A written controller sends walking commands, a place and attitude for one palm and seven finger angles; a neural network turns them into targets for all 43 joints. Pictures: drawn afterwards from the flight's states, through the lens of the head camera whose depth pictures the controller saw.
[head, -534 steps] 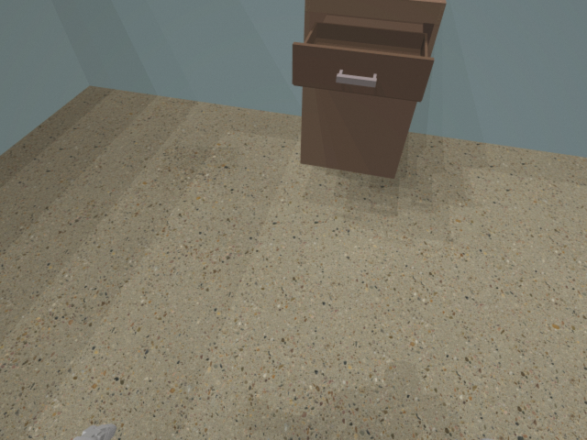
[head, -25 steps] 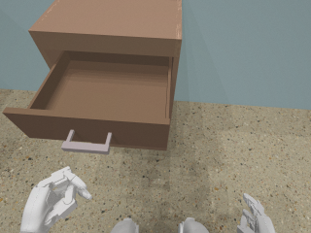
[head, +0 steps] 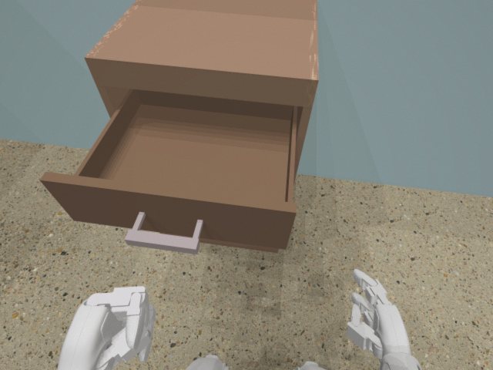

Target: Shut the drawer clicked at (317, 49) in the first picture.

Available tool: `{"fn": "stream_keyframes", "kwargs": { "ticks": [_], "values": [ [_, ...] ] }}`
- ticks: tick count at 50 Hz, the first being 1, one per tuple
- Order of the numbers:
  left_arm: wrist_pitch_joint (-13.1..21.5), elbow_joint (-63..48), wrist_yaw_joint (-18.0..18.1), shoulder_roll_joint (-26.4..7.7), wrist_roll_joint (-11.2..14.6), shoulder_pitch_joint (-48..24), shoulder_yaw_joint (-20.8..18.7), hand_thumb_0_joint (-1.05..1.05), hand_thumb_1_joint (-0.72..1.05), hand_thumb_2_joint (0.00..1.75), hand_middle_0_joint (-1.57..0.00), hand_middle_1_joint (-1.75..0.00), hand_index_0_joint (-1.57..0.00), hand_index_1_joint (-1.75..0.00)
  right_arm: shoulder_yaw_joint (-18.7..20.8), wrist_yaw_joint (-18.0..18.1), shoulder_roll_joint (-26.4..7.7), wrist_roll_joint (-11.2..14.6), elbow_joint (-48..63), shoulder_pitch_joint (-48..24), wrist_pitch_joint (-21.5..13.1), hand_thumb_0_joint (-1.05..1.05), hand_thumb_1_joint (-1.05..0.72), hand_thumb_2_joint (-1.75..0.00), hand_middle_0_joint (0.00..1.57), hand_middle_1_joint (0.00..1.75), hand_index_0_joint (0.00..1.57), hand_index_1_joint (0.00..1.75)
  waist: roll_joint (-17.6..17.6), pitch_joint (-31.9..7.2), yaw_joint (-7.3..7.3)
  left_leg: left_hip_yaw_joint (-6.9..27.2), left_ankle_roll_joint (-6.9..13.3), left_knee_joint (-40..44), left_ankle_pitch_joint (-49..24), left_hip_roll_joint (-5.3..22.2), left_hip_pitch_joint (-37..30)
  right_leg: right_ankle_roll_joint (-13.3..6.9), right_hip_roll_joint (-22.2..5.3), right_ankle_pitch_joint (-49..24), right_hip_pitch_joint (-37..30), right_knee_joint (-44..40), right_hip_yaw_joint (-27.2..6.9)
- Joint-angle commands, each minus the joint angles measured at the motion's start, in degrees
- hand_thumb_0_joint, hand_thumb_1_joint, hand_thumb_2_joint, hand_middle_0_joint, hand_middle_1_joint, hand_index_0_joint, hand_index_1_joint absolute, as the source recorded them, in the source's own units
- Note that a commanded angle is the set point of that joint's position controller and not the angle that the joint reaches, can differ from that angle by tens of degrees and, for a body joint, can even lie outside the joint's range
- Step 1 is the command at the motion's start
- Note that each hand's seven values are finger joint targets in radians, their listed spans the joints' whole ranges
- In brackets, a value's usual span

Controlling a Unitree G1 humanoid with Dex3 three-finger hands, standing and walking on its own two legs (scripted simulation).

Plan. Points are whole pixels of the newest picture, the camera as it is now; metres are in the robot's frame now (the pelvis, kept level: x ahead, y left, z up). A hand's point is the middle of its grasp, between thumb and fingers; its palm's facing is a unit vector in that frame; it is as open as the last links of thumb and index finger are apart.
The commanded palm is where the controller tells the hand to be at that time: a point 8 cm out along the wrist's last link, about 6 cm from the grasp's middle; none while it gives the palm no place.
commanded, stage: raise the hand and make a fist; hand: left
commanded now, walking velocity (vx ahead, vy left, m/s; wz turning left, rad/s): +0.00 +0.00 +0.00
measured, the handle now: (166, 231) +0.35 +0.19 -0.02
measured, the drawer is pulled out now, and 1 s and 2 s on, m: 0.28 0.28 0.28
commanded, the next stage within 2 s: bring the fist close to the handle in 0.46 s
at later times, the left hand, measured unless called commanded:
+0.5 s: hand (142, 335) +0.16 +0.15 +0.08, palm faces -0.01 -1.00 -0.07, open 3.3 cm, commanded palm +0.11 +0.21 +0.08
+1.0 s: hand (161, 316) +0.19 +0.14 +0.04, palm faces -0.04 -1.00 -0.05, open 3.3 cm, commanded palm +0.16 +0.20 +0.04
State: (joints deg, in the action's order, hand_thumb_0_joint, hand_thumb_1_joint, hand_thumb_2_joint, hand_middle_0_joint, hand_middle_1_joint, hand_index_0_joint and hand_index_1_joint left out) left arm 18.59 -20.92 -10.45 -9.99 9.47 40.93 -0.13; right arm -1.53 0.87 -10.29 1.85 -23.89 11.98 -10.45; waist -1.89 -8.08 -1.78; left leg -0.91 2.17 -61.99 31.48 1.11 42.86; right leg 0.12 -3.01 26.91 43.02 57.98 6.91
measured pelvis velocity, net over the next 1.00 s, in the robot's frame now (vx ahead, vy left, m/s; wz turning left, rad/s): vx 0.00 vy -0.02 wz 0.00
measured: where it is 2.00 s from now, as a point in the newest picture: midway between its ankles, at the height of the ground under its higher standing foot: outside the picture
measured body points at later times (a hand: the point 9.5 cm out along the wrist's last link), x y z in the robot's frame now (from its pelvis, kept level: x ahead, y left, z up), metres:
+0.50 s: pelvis +0.00 -0.01 +0.00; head +0.04 -0.01 +0.45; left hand +0.15 +0.20 +0.08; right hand +0.20 -0.24 -0.06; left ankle -0.01 +0.09 -0.67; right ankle +0.02 -0.13 -0.67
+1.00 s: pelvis +0.00 -0.02 -0.01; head +0.06 -0.02 +0.43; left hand +0.19 +0.19 +0.04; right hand +0.19 -0.26 -0.08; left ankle -0.01 +0.09 -0.67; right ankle +0.02 -0.13 -0.67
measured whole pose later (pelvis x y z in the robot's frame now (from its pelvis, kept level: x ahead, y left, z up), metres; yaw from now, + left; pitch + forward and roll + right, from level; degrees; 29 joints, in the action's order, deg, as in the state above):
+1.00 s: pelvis +0.00 -0.02 -0.01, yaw +0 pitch +15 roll -2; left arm 22.9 -8.2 -13.0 -11.1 12.4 31.1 -5.2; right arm 0.3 2.6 -12.3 1.8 -28.5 12.7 -11.6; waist -1.6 -8.5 0.7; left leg -0.1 0.5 -65.3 32.2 2.2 48.2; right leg -1.7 -2.1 28.3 48.8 62.1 7.5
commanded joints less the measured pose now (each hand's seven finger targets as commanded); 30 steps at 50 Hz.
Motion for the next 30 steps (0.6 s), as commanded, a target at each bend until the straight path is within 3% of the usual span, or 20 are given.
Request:
{"fn": "stream_keyframes", "kwargs": {
  "ticks": [1, 4, 7, 10, 17, 21, 26, 29, 30],
  "values": [
    [3.18, -12.48, 0.28, -5.25, 1.13, 4.58, -4.24, 0.0, 0.9, 0.9, -1.4, -1.6, -1.4, -1.6, 4.09, 0.67, -7.92, 0.36, 9.31, -2.82, -2.61, 0.0, -0.9, -0.9, 0.2, 0.3, 0.2, 0.3, 0.26, -7.45, 0.96, 4.22, -1.65, 11.86, -20.15, -0.11, -4.96, -1.64, 3.18, -11.46, -7.95, -6.35, -0.87],
    [3.27, -13.42, 0.13, -3.71, 1.96, 5.59, -3.15, 0.0, 0.9, 0.9, -1.4, -1.6, -1.4, -1.6, 3.86, 0.65, -7.72, 0.51, 9.45, -2.34, -2.87, 0.0, -0.9, -0.9, 0.2, 0.3, 0.2, 0.3, -1.38, -6.82, 1.12, 4.02, -1.74, 12.12, -19.62, -0.25, -5.25, -1.6, 3.05, -10.88, -7.72, -6.77, -0.68],
    [4.11, -12.23, 0.08, -3.9, 2.22, 5.4, -3.61, 0.0, 0.9, 0.9, -1.4, -1.6, -1.4, -1.6, 4.18, 0.83, -7.98, 0.5, 8.83, -2.3, -3.42, 0.0, -0.9, -0.9, 0.2, 0.3, 0.2, 0.3, 1.91, -6.53, 1.66, 4.0, -1.35, 11.69, -17.79, -0.37, -4.01, -1.48, 3.15, -10.05, -7.65, -7.17, -0.94],
    [5.02, -12.11, -0.3, -4.39, 2.6, 6.03, -4.25, 0.0, 0.9, 0.9, -1.4, -1.6, -1.4, -1.6, 4.36, 0.85, -8.09, 0.59, 8.7, -2.18, -3.87, 0.0, -0.9, -0.9, 0.2, 0.3, 0.2, 0.3, 0.05, -6.75, 1.41, 3.56, -1.43, 11.41, -17.38, -0.57, -3.73, -1.56, 2.92, -9.92, -7.78, -7.3, -1.38],
    [6.26, -11.66, -0.3, -5.43, 3.35, 6.12, -6.17, 0.0, 0.9, 0.9, -1.4, -1.6, -1.4, -1.6, 4.67, 1.02, -7.93, 0.79, 7.89, -2.39, -4.4, 0.0, -0.9, -0.9, 0.2, 0.3, 0.2, 0.3, -0.72, -7.26, 1.22, 3.02, -1.27, 11.16, -17.29, -0.8, -3.5, -1.63, 2.85, -10.15, -8.85, -7.84, -2.12],
    [6.26, -8.71, -0.68, -6.41, 3.72, 4.55, -7.6, 0.0, 0.9, 0.9, -1.4, -1.6, -1.4, -1.6, 4.72, 1.43, -8.22, 0.81, 7.15, -2.65, -4.44, 0.0, -0.9, -0.9, 0.2, 0.3, 0.2, 0.3, 2.29, -5.49, 1.83, 3.06, -1.02, 10.86, -15.58, -0.8, -2.02, -1.5, 2.85, -8.89, -8.83, -9.07, -2.9],
    [6.12, -7.84, -1.91, -6.74, 4.42, 6.38, -8.72, 0.0, 0.9, 0.9, -1.4, -1.6, -1.4, -1.6, 4.77, 1.53, -8.0, 0.98, 6.67, -3.24, -4.78, 0.0, -0.9, -0.9, 0.2, 0.3, 0.2, 0.3, 1.0, -6.59, 1.22, 2.71, -0.96, 10.72, -16.91, -0.91, -2.71, -1.53, 2.66, -10.69, -10.38, -9.51, -3.51],
    [6.25, -7.6, -2.53, -5.65, 4.66, 3.89, -7.34, 0.0, 0.9, 0.9, -1.4, -1.6, -1.4, -1.6, 4.55, 1.47, -8.03, 0.89, 6.29, -2.85, -5.03, 0.0, -0.9, -0.9, 0.2, 0.3, 0.2, 0.3, 0.29, -5.3, 2.19, 2.75, -0.99, 10.56, -16.52, -1.03, -2.74, -1.43, 2.63, -10.32, -9.41, -9.66, -3.45],
    [6.41, -6.34, -2.66, -5.22, 4.66, 2.94, -6.94, 0.0, 0.9, 0.9, -1.4, -1.6, -1.4, -1.6, 4.53, 1.56, -8.07, 0.77, 6.1, -2.63, -5.04, 0.0, -0.9, -0.9, 0.2, 0.3, 0.2, 0.3, 1.86, -4.5, 2.55, 2.87, -0.94, 10.23, -15.99, -1.06, -1.98, -1.3, 2.62, -9.87, -8.68, -9.83, -3.51]
  ]
}}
